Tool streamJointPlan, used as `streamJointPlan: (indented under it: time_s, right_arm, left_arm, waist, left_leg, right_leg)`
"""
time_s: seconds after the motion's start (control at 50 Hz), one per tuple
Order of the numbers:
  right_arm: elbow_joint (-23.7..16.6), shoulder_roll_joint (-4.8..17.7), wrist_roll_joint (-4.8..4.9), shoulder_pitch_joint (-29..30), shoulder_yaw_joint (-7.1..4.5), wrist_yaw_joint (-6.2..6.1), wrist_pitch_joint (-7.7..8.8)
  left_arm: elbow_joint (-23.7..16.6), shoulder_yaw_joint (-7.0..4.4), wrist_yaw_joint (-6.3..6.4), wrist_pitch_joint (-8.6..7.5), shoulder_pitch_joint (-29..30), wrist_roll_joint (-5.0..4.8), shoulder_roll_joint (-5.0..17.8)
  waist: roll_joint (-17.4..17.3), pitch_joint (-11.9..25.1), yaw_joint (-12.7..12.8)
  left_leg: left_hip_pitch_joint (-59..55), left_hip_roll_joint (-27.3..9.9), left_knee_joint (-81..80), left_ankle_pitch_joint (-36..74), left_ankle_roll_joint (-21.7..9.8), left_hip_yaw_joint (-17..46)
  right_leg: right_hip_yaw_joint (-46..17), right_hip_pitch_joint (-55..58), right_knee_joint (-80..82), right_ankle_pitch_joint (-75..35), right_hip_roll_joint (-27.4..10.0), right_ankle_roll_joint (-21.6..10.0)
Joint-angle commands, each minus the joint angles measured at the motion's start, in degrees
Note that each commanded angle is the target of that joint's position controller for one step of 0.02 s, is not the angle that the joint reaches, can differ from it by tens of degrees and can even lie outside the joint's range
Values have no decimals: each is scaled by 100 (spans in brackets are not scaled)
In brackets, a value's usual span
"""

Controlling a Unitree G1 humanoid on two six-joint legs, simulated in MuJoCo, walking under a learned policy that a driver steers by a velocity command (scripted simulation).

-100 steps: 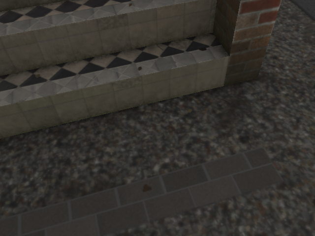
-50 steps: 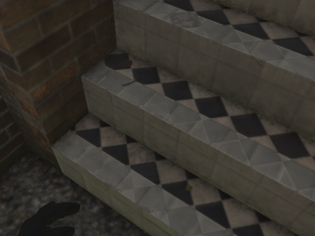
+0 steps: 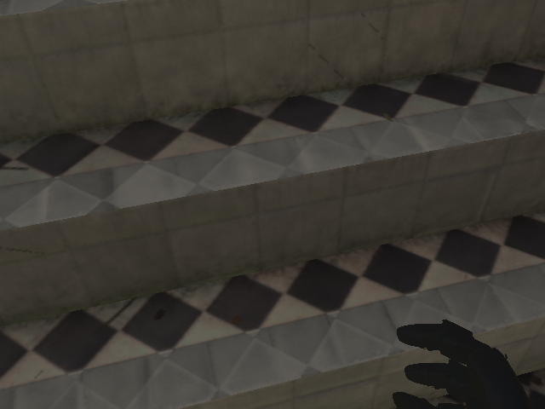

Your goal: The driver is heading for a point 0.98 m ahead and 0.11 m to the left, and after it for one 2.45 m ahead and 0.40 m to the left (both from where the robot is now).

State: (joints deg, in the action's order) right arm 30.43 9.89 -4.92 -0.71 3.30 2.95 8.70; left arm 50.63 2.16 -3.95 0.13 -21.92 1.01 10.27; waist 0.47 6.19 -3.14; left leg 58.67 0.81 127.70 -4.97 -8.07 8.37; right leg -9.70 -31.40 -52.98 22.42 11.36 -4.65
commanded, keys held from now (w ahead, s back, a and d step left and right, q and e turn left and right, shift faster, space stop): w+e+shift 0.24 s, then w+shift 0.02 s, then w+q+shift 0.74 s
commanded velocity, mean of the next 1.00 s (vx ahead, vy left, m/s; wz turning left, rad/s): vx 1.00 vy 0.00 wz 0.05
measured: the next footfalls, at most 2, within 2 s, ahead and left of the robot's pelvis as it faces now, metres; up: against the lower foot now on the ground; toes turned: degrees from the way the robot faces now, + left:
left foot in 0.24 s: +0.30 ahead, +0.16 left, +0.24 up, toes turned -19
right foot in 0.58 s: +0.05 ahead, -0.14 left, +0.00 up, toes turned -22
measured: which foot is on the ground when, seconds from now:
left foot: up 0.00-0.22, down 0.24-0.50, up 0.52-0.74, down 0.76-1.00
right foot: down 0.00-0.24, up 0.26-0.56, down 0.58-0.80, up 0.82-1.00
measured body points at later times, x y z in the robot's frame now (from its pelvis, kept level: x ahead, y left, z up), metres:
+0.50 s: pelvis +0.12 +0.01 +0.17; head +0.10 +0.00 +0.62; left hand +0.43 +0.17 +0.17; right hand +0.18 -0.27 +0.05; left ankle +0.25 +0.16 -0.46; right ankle +0.09 -0.12 -0.48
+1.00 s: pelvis +0.09 -0.02 +0.18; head +0.04 -0.03 +0.63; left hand +0.31 +0.22 +0.17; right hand +0.24 -0.25 +0.08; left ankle +0.20 +0.03 -0.47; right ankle +0.06 -0.14 -0.43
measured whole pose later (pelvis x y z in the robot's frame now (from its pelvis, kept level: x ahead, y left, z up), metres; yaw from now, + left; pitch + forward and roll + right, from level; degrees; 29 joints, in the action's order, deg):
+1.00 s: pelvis +0.09 -0.02 +0.18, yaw +7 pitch +1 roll -2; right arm 38.4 14.8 -1.0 -18.7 -0.2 -0.5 1.2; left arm 32.8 3.6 -2.2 -5.4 -2.5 6.8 13.2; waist -3.7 9.2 0.5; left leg 43.6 12.1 62.9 -23.7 -6.4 3.3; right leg -0.3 -33.3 -78.1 13.2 3.5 -10.1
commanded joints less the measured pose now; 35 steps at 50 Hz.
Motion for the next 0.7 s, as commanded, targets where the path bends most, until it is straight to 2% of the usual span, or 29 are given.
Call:
streamJointPlan:
  time_s: [0.02,0.06,0.1,0.12,0.14,0.16,0.18,0.2,0.22,0.24,0.26,0.28,0.32,0.34,0.36,0.4,0.44,0.48,0.5,0.52,0.54,0.56,0.58,0.6,0.62,0.64,0.66,0.68,0.7]
  right_arm:
    - [-397,-523,77,-54,426,-8,109]
    - [-668,-761,96,633,576,-105,145]
    - [-1071,-763,46,1255,683,-237,127]
    - [-1201,-716,66,1477,702,-319,116]
    - [-1486,-859,-72,1821,819,-373,94]
    - [-1383,-696,-116,1552,707,-466,21]
    - [-1132,-291,22,891,332,-546,7]
    - [-734,349,146,-435,-56,-584,-42]
    - [-193,1093,308,-1790,-396,-513,-19]
    - [164,1363,211,-2038,-554,-570,43]
    - [127,1227,47,-1830,-506,-649,-152]
    - [205,1025,82,-1241,-484,-642,-314]
    - [715,-83,333,-168,-173,-591,-545]
    - [797,-581,391,152,-45,-602,-565]
    - [814,-541,321,314,-48,-595,-550]
    - [775,-70,369,498,-170,-575,-442]
    - [473,253,360,744,-220,-585,-346]
    - [191,315,487,956,-248,-672,-489]
    - [87,104,621,1053,-161,-712,-563]
    - [-49,-49,651,901,-114,-709,-584]
    - [-125,-381,523,582,-4,-623,-583]
    - [-356,-637,537,496,119,-472,-458]
    - [-499,-957,568,-126,186,-307,-428]
    - [-445,-774,796,-949,112,-121,-298]
    - [-281,-221,855,-1996,89,-101,-321]
    - [-318,-10,751,-1815,116,-107,-237]
    - [-468,-158,682,-640,223,-44,-228]
    - [-686,-279,585,45,435,-105,-314]
    - [-549,-204,378,-410,354,-281,-537]
  left_arm:
    - [-290,-146,-7,-307,560,27,304]
    - [-93,-122,-11,-356,266,2,235]
    - [-66,-185,91,-315,184,-123,427]
    - [-98,-191,155,-286,95,-101,426]
    - [-205,-285,334,-186,399,-186,663]
    - [-192,-336,406,-129,414,-205,796]
    - [-40,-425,428,-254,51,-211,1088]
    - [-19,-582,446,-346,186,-109,1593]
    - [-177,-677,413,-477,731,12,1785]
    - [-472,-543,268,-620,112,-100,838]
    - [-589,-354,62,-761,775,-20,652]
    - [-1029,-354,-102,-728,1632,-53,569]
    - [-1669,-73,-139,-357,1913,13,18]
    - [-1514,-50,-162,-181,1302,-1,117]
    - [-1379,-63,-153,-130,862,-72,320]
    - [-1393,10,-55,-147,662,-79,425]
    - [-1403,95,68,-170,520,-60,467]
    - [-1123,129,144,-126,-15,-20,479]
    - [-869,179,145,-69,-288,74,239]
    - [-732,100,198,10,-128,-45,162]
    - [-692,94,246,-4,97,-205,-1]
    - [-764,57,146,-238,230,110,181]
    - [-675,159,122,-302,1035,240,13]
    - [-700,4,163,-356,1363,538,497]
    - [-653,-450,237,-441,1102,565,1780]
    - [-643,-589,271,-366,1039,327,1940]
    - [-529,-621,370,-231,843,258,1782]
    - [-630,-751,573,-263,727,-16,2092]
    - [-672,-659,594,-441,1378,-28,2085]
  waist:
    - [37,-635,-262]
    - [78,-800,-48]
    - [199,-708,5]
    - [217,-713,93]
    - [163,-250,-33]
    - [179,335,-190]
    - [452,1272,-432]
    - [882,1708,-1079]
    - [720,1884,-1628]
    - [-1481,3023,-714]
    - [-3396,3628,-665]
    - [-3159,2847,-584]
    - [-1097,196,481]
    - [-642,-432,943]
    - [-94,-667,1221]
    - [70,-815,1464]
    - [4,-700,1545]
    - [159,-671,1746]
    - [-20,-637,1714]
    - [93,-729,1369]
    - [665,-599,1065]
    - [1056,-568,1083]
    - [1125,-722,225]
    - [981,-330,-302]
    - [1336,854,-624]
    - [946,1334,-477]
    - [426,1399,-112]
    - [247,1630,128]
    - [-240,2083,-234]
  left_leg:
    - [1810,84,1056,-339,233,-580]
    - [2525,70,1292,-752,294,-721]
    - [1773,-62,-330,-700,410,-813]
    - [1481,-118,-942,-707,499,-910]
    - [-588,-115,-2482,-858,480,-1355]
    - [-2747,-18,-3689,-1283,396,-1569]
    - [-4175,337,-3920,-2213,430,-1704]
    - [-4581,452,-4697,-3586,522,-1300]
    - [-5050,148,-5739,-4354,384,-382]
    - [-6967,-1288,-7182,-6625,-578,2799]
    - [-6576,-1860,-8963,-6808,-1089,5438]
    - [-5224,-1701,-9832,-7202,-917,5819]
    - [-2048,-1056,-8732,-5930,-489,2937]
    - [-743,-743,-8041,-5263,-155,1593]
    - [5,-615,-7909,-4826,-69,795]
    - [630,-450,-7783,-4382,-137,377]
    - [1071,-274,-7305,-3689,-152,164]
    - [1355,341,-6635,-2806,336,-1046]
    - [1508,546,-6209,-2694,500,-1277]
    - [1266,468,-5300,-2939,410,-1092]
    - [1118,506,-3494,-3632,278,-862]
    - [557,1042,-1568,-3505,507,-716]
    - [1022,958,76,-3670,372,-136]
    - [1930,911,1170,-3756,477,-135]
    - [2447,-163,825,-3726,726,-470]
    - [2995,-503,350,-3947,770,-200]
    - [2200,-757,-1004,-3582,590,-709]
    - [573,-1105,-2852,-3690,489,-599]
    - [-2234,-678,-3292,-3360,369,-943]
  right_leg:
    - [-2510,411,2952,439,-996,-842]
    - [-2607,498,3174,373,-1073,-966]
    - [-2539,-149,3803,174,-1068,-1025]
    - [-2577,-316,4059,27,-1161,-1121]
    - [-2217,-1372,4934,-752,-1359,-1172]
    - [-1649,-1877,5047,-2196,-1295,-1130]
    - [-1588,-1088,4694,-5528,-1534,-1104]
    - [-1596,308,3706,-8311,-1769,-1042]
    - [-1375,1090,2080,-9939,-1751,-1109]
    - [-1318,-710,-401,-9446,-1087,-954]
    - [-1121,-1355,-3083,-3342,-620,-710]
    - [-1079,-1864,-5014,-2519,-602,-603]
    - [-512,-2070,-5889,-993,-835,-142]
    - [-246,-1576,-5464,-207,-919,-4]
    - [291,-975,-5402,-495,-867,168]
    - [748,-435,-4861,-1354,-1161,365]
    - [935,307,-3460,-971,-1379,376]
    - [1811,2034,799,-1770,-1512,102]
    - [2511,2808,2226,-3267,-1401,-71]
    - [2609,2935,3014,-4139,-1513,-172]
    - [2211,2922,3375,-3929,-1886,-285]
    - [1776,2474,4048,-6300,-2413,-553]
    - [1912,2700,4093,-6411,-2431,-248]
    - [1475,3802,2726,-8706,-2841,-159]
    - [778,5331,1793,-8952,-3953,-858]
    - [717,6111,1960,-8195,-3938,-1016]
    - [1024,5457,2513,-7152,-3539,-722]
    - [246,3806,3504,-5434,-4215,-826]
    - [617,1981,4071,-6484,-4211,-1033]
Velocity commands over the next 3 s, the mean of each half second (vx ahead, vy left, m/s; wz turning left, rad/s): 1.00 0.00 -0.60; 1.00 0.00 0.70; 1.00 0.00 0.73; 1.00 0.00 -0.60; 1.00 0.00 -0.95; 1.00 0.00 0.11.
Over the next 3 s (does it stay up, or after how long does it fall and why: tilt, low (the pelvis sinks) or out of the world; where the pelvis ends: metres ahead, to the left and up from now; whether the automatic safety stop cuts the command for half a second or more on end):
stays up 0.41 -0.07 0.29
